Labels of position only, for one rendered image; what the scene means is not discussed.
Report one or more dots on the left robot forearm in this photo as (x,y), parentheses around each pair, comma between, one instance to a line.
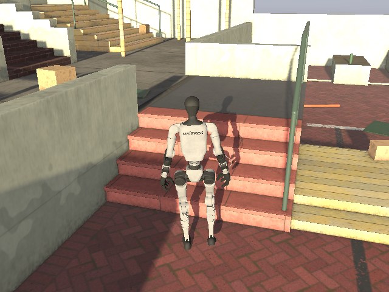
(166,165)

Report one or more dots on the left robot upper arm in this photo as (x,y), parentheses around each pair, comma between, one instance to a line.
(171,140)

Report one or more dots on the robot left hand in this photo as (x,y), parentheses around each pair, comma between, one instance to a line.
(163,182)

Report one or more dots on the right robot forearm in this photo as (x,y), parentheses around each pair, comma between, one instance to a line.
(222,162)

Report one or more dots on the right robot upper arm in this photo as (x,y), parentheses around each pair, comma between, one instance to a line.
(211,127)

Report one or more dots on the humanoid robot torso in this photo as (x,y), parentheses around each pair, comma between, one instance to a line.
(193,146)

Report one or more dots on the robot right hand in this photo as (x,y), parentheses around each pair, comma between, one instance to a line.
(225,177)

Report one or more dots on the right robot shin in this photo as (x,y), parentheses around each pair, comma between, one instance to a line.
(211,217)

